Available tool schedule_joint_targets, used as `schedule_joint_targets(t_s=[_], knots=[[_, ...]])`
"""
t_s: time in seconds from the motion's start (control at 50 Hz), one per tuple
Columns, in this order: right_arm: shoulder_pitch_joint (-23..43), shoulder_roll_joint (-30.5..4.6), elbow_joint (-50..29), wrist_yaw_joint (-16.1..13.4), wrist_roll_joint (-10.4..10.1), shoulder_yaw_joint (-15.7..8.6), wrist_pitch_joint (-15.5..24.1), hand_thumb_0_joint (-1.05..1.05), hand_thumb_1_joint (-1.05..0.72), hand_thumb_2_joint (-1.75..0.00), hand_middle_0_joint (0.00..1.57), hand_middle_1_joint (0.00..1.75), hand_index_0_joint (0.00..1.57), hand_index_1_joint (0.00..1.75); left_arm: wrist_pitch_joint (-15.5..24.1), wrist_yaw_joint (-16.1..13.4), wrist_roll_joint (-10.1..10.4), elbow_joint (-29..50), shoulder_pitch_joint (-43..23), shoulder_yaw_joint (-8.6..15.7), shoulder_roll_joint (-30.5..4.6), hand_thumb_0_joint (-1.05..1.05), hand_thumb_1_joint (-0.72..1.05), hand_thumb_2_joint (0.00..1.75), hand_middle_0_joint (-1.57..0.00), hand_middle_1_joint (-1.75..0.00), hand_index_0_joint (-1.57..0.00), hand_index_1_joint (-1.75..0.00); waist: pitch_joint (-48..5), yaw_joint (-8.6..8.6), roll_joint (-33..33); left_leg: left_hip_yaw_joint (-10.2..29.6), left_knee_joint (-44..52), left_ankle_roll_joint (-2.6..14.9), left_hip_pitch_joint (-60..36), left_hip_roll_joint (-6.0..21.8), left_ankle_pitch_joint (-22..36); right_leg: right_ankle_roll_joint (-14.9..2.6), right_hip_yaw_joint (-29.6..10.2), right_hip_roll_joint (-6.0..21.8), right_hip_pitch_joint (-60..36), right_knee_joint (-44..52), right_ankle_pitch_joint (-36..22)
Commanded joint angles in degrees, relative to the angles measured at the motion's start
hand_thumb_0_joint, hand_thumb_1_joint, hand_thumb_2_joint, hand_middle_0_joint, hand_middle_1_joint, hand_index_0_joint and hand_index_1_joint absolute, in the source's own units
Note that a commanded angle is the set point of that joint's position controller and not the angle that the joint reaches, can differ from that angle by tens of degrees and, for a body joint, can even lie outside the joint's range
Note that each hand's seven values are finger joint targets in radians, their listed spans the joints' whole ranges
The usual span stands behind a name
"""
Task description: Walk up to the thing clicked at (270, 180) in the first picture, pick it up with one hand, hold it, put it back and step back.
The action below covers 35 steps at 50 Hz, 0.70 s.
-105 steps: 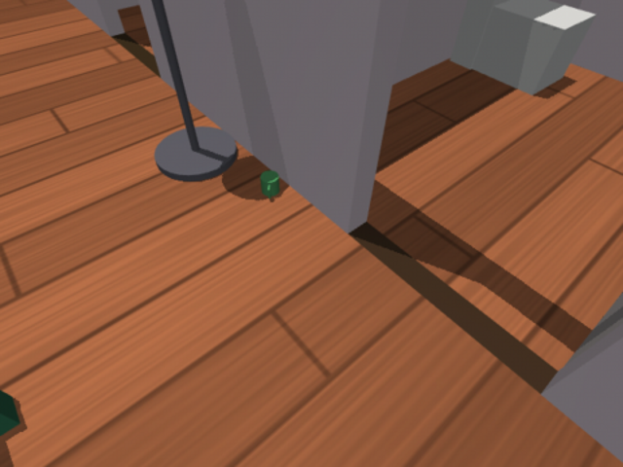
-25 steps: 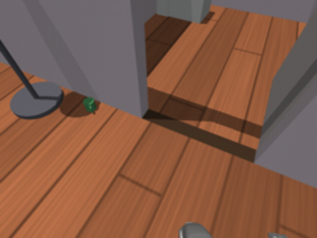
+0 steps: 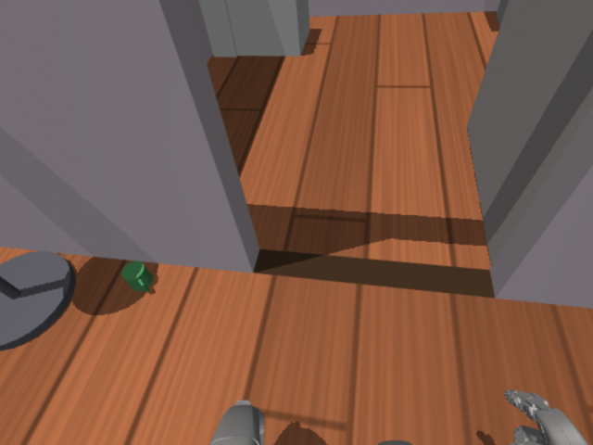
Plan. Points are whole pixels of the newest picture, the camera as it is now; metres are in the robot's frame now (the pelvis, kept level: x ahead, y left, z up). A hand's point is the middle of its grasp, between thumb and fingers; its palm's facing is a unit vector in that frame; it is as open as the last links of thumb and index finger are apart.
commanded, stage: walk up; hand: left
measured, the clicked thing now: (139, 278) +0.82 +0.67 -0.70
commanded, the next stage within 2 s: none
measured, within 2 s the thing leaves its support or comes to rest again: neither
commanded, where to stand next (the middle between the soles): +0.39 +0.80 m, yaw -47 degrees
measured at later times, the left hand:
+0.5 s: hand (20, 364) +0.29 +0.50 -0.12, palm faces -0.29 -0.74 -0.60, open 7.4 cm
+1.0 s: hand out of the picture +0.46 +0.68 -0.13, palm faces -0.42 -0.69 -0.59, open 7.4 cm
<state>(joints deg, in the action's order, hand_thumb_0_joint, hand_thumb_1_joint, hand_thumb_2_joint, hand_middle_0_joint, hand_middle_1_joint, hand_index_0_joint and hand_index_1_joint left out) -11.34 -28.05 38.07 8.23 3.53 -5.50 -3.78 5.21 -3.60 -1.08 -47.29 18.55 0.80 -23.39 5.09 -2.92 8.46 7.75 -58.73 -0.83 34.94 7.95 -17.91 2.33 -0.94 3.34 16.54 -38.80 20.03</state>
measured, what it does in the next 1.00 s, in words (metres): steps to the left, turning right: left foot, then right foot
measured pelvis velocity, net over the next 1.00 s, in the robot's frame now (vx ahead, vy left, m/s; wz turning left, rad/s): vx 0.24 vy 0.44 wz -0.44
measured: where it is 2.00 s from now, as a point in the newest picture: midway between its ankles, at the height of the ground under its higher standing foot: (57, 406)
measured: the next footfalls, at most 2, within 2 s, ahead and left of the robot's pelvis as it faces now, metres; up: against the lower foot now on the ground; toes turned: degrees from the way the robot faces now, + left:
left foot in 0.10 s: +0.19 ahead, +0.24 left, +0.00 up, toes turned -2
right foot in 0.46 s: +0.21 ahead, +0.07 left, +0.00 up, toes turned -22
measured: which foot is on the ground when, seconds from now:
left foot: up 0.00-0.08, down 0.10-0.46, up 0.48-0.76, down 0.78-1.00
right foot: down 0.00-0.12, up 0.14-0.44, down 0.46-0.80, up 0.82-1.00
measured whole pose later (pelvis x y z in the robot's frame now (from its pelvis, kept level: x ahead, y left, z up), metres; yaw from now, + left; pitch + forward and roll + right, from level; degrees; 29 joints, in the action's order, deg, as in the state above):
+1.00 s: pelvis +0.24 +0.44 -0.01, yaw -25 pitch +0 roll -2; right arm -14.8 -23.8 36.1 3.2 4.8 -5.1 -4.2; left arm 3.4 -6.4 0.6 -47.2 15.9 3.7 -27.7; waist 9.1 -5.0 3.8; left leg -4.9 -51.0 2.6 24.3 2.7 -26.7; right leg -2.1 5.8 -0.3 35.5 -62.4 27.0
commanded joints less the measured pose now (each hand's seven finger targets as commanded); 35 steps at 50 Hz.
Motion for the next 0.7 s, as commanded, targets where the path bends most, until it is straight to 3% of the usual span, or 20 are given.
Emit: schedule_joint_targets(t_s=[0.0,0.04,0.08,0.1,0.12,0.14,0.18,0.22,0.28,0.32,0.36,0.4,0.42,0.44,0.46,0.48,0.52,0.56,0.6,0.68], knots=[[0.1,-9.4,-5.1,0.2,-0.6,-4.3,0.7,0.0,-0.9,-0.9,0.2,0.3,0.2,0.3,1.5,-2.3,-0.6,4.3,-2.3,8.7,-24.4,0.0,0.9,0.9,-0.2,-0.3,-0.2,-0.3,-3.7,-0.4,-18.0,-5.6,7.3,0.5,-8.0,-1.0,2.4,-12.06,-9.1,7.3,10.5,13.7,2.3],[-3.8,-9.6,-4.3,-0.4,-0.5,-5.0,0.7,0.0,-0.9,-0.9,0.2,0.3,0.2,0.3,0.7,-2.5,-0.7,4.6,-5.3,8.7,-24.7,0.0,0.9,0.9,-0.2,-0.3,-0.2,-0.3,-5.0,-3.75,-18.3,-7.9,10.3,1.12,-15.5,-2.3,-0.2,-11.37,-9.0,8.0,14.3,8.3,-1.7],[-13.6,-11.3,-0.2,-2.0,0.4,-7.1,1.6,0.0,-0.9,-0.9,0.2,0.3,0.2,0.3,-0.7,-2.9,-1.6,5.1,-4.3,7.0,-18.3,0.0,0.9,0.9,-0.2,-0.3,-0.2,-0.3,-7.7,-9.85,-5.9,-7.0,19.0,1.99,-32.6,-5.3,-3.6,-8.33,-3.7,1.6,27.0,-13.1,1.8],[-15.7,-16.3,-0.5,-2.9,1.4,-7.9,2.4,0.0,-0.9,-0.9,0.2,0.3,0.2,0.3,-1.1,-3.1,-1.0,5.6,-1.9,5.1,-11.9,0.0,0.9,0.9,-0.2,-0.3,-0.2,-0.3,-5.9,-9.45,13.6,11.2,35.0,3.25,-30.0,7.7,-13.4,-6.57,2.7,-7.1,33.6,-29.7,16.7],[-8.8,-21.6,-1.7,-3.9,-0.4,-8.6,3.1,0.0,-0.9,-0.9,0.2,0.3,0.2,0.3,-1.2,-4.2,0.0,4.9,0.3,5.0,-13.0,0.0,0.9,0.9,-0.2,-0.3,-0.2,-0.3,-6.1,-4.65,18.9,31.2,47.0,8.48,-26.9,15.8,-24.0,-7.95,-1.3,-4.8,36.7,-41.4,16.1],[-4.5,-19.1,-2.6,-4.3,-0.7,-8.5,3.3,0.0,-0.9,-0.9,0.2,0.3,0.2,0.3,-0.8,-4.0,0.5,3.2,0.4,4.9,-15.7,0.0,0.9,0.9,-0.2,-0.3,-0.2,-0.3,-4.6,-3.22,11.4,28.4,47.5,9.26,-22.7,15.3,-25.1,-7.88,-2.0,-0.7,34.0,-42.4,10.0],[-1.7,-13.6,-3.4,-4.8,0.0,-6.4,3.0,0.0,-0.9,-0.9,0.2,0.3,0.2,0.3,-0.9,-3.0,1.8,-1.7,2.7,6.3,-18.0,0.0,0.9,0.9,-0.2,-0.3,-0.2,-0.3,-4.6,-1.74,5.4,13.3,39.7,7.34,-21.5,9.1,-15.7,-6.14,-1.1,1.3,30.2,-36.1,3.2],[-0.2,-10.9,-3.4,-5.0,0.5,-5.1,3.0,0.0,-0.9,-0.9,0.2,0.3,0.2,0.3,-1.4,-2.5,1.6,-4.5,7.0,6.6,-18.4,0.0,0.9,0.9,-0.2,-0.3,-0.2,-0.3,-6.7,-0.31,6.7,5.2,34.0,10.72,-23.1,6.7,-0.2,-4.69,2.2,2.2,24.9,-30.9,5.3],[-3.3,-8.8,-3.2,-5.1,1.6,-4.3,3.0,0.0,-0.9,-0.9,0.2,0.3,0.2,0.3,-1.7,-2.3,1.4,-3.5,5.1,5.8,-15.5,0.0,0.9,0.9,-0.2,-0.3,-0.2,-0.3,-7.5,-2.52,4.5,0.7,32.1,13.24,-26.5,7.6,13.3,-3.89,5.2,1.6,21.9,-20.3,6.4],[-2.8,-8.6,-4.1,-5.3,1.5,-4.1,2.6,0.0,-0.9,-0.9,0.2,0.3,0.2,0.3,-1.7,-2.6,1.3,-2.9,6.8,5.5,-14.4,0.0,0.9,0.9,-0.2,-0.3,-0.2,-0.3,-8.0,-1.76,3.2,0.2,31.1,14.28,-25.8,9.7,16.5,-4.68,5.2,1.8,17.6,-14.5,4.3],[1.5,-7.7,-5.9,-5.0,1.5,-3.5,2.0,0.0,-0.9,-0.9,0.2,0.3,0.2,0.3,-1.5,-2.9,1.2,-2.6,9.6,6.6,-14.8,0.0,0.9,0.9,-0.2,-0.3,-0.2,-0.3,-6.5,1.06,1.3,-3.6,28.0,12.04,-15.9,8.5,16.6,-5.9,4.4,1.5,7.1,-8.0,0.3],[5.9,-7.3,-8.6,-4.4,1.0,-3.2,1.5,0.0,-0.9,-0.9,0.2,0.3,0.2,0.3,-1.4,-3.6,1.0,-4.2,19.3,8.5,-16.7,0.0,0.9,0.9,-0.2,-0.3,-0.2,-0.3,-9.8,7.66,-5.7,-12.2,13.3,5.63,-3.9,3.0,19.4,-7.15,5.2,-0.2,-13.6,4.0,-11.0],[4.0,-5.2,-9.2,-4.3,0.3,-2.5,1.6,0.0,-0.9,-0.9,0.2,0.3,0.2,0.3,-1.4,-4.3,0.2,-3.7,22.9,10.2,-20.5,0.0,0.9,0.9,-0.2,-0.3,-0.2,-0.3,-11.3,10.46,-13.2,-13.1,0.2,1.31,7.3,-0.9,10.7,-10.34,-5.2,4.8,-23.3,7.0,-6.3],[1.3,-4.3,-9.9,-4.7,0.7,-2.3,1.3,0.0,-0.9,-0.9,0.2,0.3,0.2,0.3,-1.4,-4.9,-0.5,-0.9,20.7,10.9,-24.2,0.0,0.9,0.9,-0.2,-0.3,-0.2,-0.3,-10.4,8.15,-20.0,-9.3,-12.6,-2.21,17.4,-5.1,-16.5,-17.43,-29.6,20.2,-23.2,13.6,-2.9],[-0.2,-9.2,-9.1,-5.4,0.9,-4.2,0.2,0.0,-0.9,-0.9,0.2,0.3,0.2,0.3,-1.3,-5.2,0.6,3.0,13.4,10.1,-23.8,0.0,0.9,0.9,-0.2,-0.3,-0.2,-0.3,-9.6,5.5,-11.4,1.4,-23.1,-3.73,15.1,-3.1,-17.7,-24.8,-41.5,28.1,-12.6,16.9,0.0],[0.3,-11.3,-8.5,-5.6,0.8,-5.1,-0.7,0.0,-0.9,-0.9,0.2,0.3,0.2,0.3,-0.8,-5.7,1.4,5.0,7.1,9.9,-23.9,0.0,0.9,0.9,-0.2,-0.3,-0.2,-0.3,-5.5,3.62,-7.5,4.4,-28.8,-4.2,14.9,-0.3,-14.9,-26.72,-41.2,29.6,-4.5,18.5,2.7],[-0.5,-11.5,-6.5,-5.2,0.4,-5.5,-0.5,0.0,-0.9,-0.9,0.2,0.3,0.2,0.3,-0.5,-5.6,1.0,6.4,3.6,8.8,-21.0,0.0,0.9,0.9,-0.2,-0.3,-0.2,-0.3,-3.9,1.03,-4.8,2.9,-23.1,-1.67,9.6,-0.2,-9.3,-20.08,-27.0,19.9,2.7,16.4,5.0],[-3.8,-10.7,-4.2,-3.6,0.5,-5.1,-0.9,0.0,-0.9,-0.9,0.2,0.3,0.2,0.3,-0.5,-4.8,-0.5,6.7,0.5,9.5,-21.9,0.0,0.9,0.9,-0.2,-0.3,-0.2,-0.3,-4.0,-0.74,-12.9,0.6,-18.5,0.4,2.6,-0.5,-5.6,-15.08,-16.2,13.3,9.6,12.8,7.1],[-3.9,-9.6,-4.0,-2.6,0.5,-5.1,-1.1,0.0,-0.9,-0.9,0.2,0.3,0.2,0.3,-0.5,-3.9,-1.4,6.6,1.1,10.0,-22.9,0.0,0.9,0.9,-0.2,-0.3,-0.2,-0.3,-2.9,0.11,-16.9,-3.2,-12.9,0.8,-0.1,-1.4,-5.5,-13.98,-12.5,10.0,13.6,11.4,10.9],[-1.0,-9.7,-5.7,-2.0,0.4,-5.6,-1.0,0.0,-0.9,-0.9,0.2,0.3,0.2,0.3,-0.2,-3.6,-2.4,6.8,2.2,11.1,-26.3,0.0,0.9,0.9,-0.2,-0.3,-0.2,-0.3,-3.9,2.03,-19.2,-6.4,-1.7,1.97,-5.6,-1.6,-11.5,-15.18,-14.7,10.6,16.2,8.7,10.5]])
